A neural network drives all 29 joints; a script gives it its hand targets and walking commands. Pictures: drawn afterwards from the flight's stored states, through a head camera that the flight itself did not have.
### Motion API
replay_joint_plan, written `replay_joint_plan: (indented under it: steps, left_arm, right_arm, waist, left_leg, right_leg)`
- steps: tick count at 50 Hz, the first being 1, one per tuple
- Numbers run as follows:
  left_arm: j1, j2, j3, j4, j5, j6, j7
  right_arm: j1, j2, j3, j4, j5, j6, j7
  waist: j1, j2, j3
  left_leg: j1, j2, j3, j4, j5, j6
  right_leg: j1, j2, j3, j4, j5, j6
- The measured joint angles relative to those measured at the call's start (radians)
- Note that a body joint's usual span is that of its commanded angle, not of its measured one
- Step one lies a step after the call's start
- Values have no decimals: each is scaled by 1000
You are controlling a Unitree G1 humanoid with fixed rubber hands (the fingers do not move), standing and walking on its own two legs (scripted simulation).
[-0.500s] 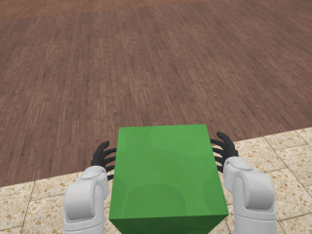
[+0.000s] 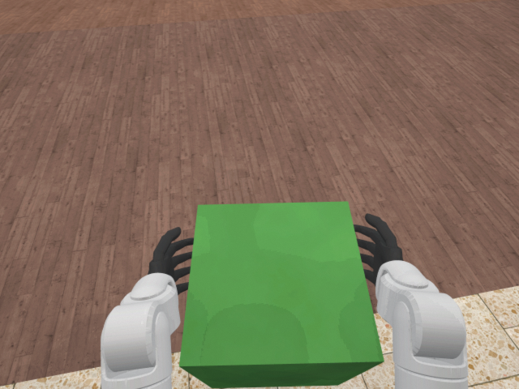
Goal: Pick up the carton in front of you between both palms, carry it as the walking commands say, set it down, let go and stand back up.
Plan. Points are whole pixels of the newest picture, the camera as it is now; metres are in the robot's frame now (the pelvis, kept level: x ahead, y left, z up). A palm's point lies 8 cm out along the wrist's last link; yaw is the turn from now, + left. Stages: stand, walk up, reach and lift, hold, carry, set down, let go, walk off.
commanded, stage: carry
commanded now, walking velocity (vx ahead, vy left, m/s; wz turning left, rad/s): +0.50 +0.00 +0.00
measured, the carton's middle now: (274, 303) +0.27 +0.00 +0.02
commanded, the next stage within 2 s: none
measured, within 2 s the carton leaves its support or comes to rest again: neither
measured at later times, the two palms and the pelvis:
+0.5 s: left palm (203, 109) +0.63 +0.13 +0.15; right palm (345, 103) +0.64 -0.17 +0.15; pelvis +0.33 -0.02 +0.00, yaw +1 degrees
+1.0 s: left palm (218, 36) +1.06 +0.13 +0.16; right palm (317, 31) +1.05 -0.17 +0.17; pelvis +0.66 -0.01 +0.01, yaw -1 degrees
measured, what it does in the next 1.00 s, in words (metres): walks ahead: right foot, then left foot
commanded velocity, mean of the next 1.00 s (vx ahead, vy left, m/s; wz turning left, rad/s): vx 0.50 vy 0.00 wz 0.00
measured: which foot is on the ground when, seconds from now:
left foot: down 0.00-0.50, up 0.52-0.92, down 0.94-1.00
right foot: down 0.00-0.02, up 0.04-0.46, down 0.48-0.96, up 0.98-1.00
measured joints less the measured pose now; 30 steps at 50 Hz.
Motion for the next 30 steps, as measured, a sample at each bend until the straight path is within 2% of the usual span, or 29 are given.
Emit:
replay_joint_plan:
  steps: [1,3,4,6,9,16,21,23,24,25,28,30]
  left_arm:
    - [-10,-2,13,13,2,5,0]
    - [-19,-4,31,42,7,14,0]
    - [-21,-4,33,53,9,18,0]
    - [-21,-4,28,67,12,21,0]
    - [-22,-4,14,68,13,11,0]
    - [-23,-5,2,-3,8,3,5]
    - [-98,-5,40,-58,-9,44,13]
    - [-170,12,51,-39,-20,63,18]
    - [-218,21,56,-10,-25,67,20]
    - [-268,30,59,30,-29,67,24]
    - [-401,65,64,141,-48,96,47]
    - [-461,86,81,189,-60,119,53]
  right_arm:
    - [-16,2,-2,27,-1,-3,0]
    - [-39,5,-9,78,-2,0,0]
    - [-41,6,-12,91,-2,3,0]
    - [-33,5,-16,98,-1,5,0]
    - [-20,3,-23,79,3,-1,0]
    - [-26,3,-27,10,18,-6,1]
    - [-104,16,-48,-31,18,25,-1]
    - [-164,12,-63,-30,16,45,-13]
    - [-203,-5,-71,-20,19,57,-18]
    - [-246,-32,-79,4,27,68,-23]
    - [-375,-100,-98,103,55,112,-36]
    - [-454,-113,-114,166,60,138,-41]
  waist:
    - [-7,-16,3]
    - [-17,-9,19]
    - [-19,0,28]
    - [-20,10,44]
    - [-21,22,56]
    - [-7,23,37]
    - [-3,17,33]
    - [-3,24,37]
    - [5,36,42]
    - [16,55,52]
    - [36,59,95]
    - [37,54,117]
  left_leg:
    - [-1,-7,12,52,-40,24]
    - [24,-1,19,76,-110,49]
    - [52,2,19,52,-116,43]
    - [114,2,17,-18,-116,36]
    - [207,1,5,-119,-117,26]
    - [406,-2,-18,-248,-184,-14]
    - [536,-6,-30,-238,-301,-59]
    - [558,8,-44,-147,-389,-81]
    - [540,29,-54,-40,-445,-81]
    - [480,56,-76,125,-452,-70]
    - [221,26,-206,628,-408,-27]
    - [75,18,-224,766,-349,-3]
  right_leg:
    - [-59,-29,23,164,11,-7]
    - [-227,-15,112,510,39,-24]
    - [-307,-2,135,630,60,-37]
    - [-438,3,145,727,126,-54]
    - [-572,-8,131,662,216,-56]
    - [-691,-24,80,317,375,-31]
    - [-654,2,31,134,453,-64]
    - [-601,27,8,85,433,-84]
    - [-581,41,-1,91,425,-103]
    - [-589,49,-11,149,385,-120]
    - [-565,54,-12,188,293,-144]
    - [-523,57,-9,142,309,-141]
